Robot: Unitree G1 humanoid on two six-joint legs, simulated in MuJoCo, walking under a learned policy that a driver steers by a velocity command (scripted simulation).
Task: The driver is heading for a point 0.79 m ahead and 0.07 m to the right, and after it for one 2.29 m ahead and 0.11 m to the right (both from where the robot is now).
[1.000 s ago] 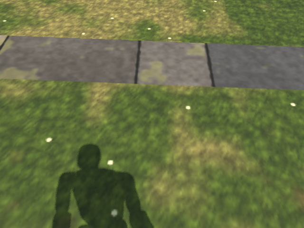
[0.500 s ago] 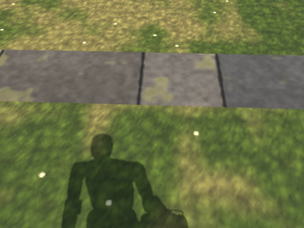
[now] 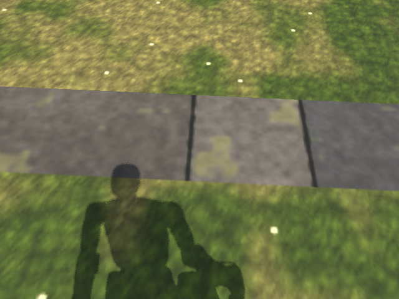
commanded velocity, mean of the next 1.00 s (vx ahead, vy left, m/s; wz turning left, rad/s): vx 0.24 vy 0.00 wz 0.00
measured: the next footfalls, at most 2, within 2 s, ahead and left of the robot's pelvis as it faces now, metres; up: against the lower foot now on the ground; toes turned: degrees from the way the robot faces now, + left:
right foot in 0.40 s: +0.38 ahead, -0.11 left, +0.00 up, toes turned -4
left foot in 0.82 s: +0.34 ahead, +0.09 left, +0.00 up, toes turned +2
